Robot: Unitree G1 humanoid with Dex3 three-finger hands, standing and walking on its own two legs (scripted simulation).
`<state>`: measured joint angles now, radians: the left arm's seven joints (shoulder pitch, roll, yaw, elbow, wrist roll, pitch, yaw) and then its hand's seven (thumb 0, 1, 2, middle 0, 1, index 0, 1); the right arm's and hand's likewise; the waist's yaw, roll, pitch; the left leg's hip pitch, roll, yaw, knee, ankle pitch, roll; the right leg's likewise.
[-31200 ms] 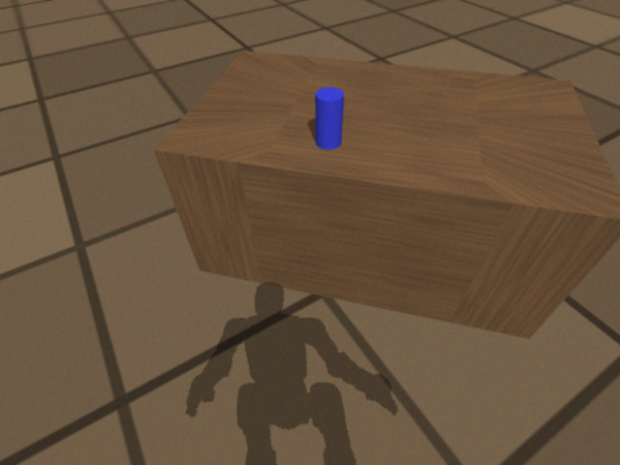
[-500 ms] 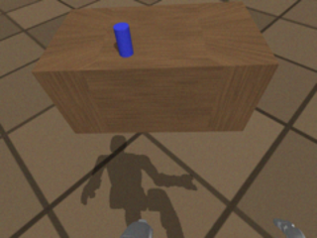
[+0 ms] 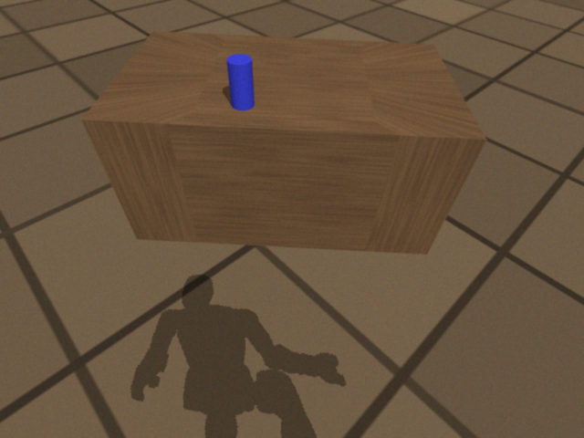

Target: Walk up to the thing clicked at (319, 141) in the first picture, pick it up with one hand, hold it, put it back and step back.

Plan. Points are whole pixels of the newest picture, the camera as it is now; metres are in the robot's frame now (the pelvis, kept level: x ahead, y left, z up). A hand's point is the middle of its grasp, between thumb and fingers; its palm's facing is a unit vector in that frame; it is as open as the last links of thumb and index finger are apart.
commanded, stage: step back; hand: left
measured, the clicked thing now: (241, 83) +1.16 +0.19 -0.09
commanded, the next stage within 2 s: stand in 0.88 s
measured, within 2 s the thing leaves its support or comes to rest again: neither
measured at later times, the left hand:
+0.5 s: hand out of the picture +0.08 +0.30 -0.15, palm faces -0.01 -0.92 -0.38, open 7.4 cm
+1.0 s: hand (127, 416) +0.20 +0.27 -0.14, palm faces +0.02 -0.94 -0.33, open 7.4 cm
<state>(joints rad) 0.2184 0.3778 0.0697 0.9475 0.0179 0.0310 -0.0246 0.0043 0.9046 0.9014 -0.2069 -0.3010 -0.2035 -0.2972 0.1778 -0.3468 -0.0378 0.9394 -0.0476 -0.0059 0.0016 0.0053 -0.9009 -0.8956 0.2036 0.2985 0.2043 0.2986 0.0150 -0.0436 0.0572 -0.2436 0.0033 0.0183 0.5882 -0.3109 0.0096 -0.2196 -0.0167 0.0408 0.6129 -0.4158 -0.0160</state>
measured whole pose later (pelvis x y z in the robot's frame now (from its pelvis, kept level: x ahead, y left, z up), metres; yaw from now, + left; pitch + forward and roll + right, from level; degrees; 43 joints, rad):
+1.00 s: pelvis +0.07 +0.02 +0.01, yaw +0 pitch -2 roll +0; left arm 0.03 0.35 0.03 1.05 0.00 -0.01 0.00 0.00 0.90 0.90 -0.21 -0.30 -0.20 -0.30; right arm 0.08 -0.34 -0.02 1.07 -0.01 -0.02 -0.01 0.00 -0.91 -0.90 0.20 0.30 0.20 0.30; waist -0.01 -0.01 0.06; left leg -0.14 0.01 0.01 0.47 -0.30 -0.01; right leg -0.16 -0.03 -0.02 0.48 -0.28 0.02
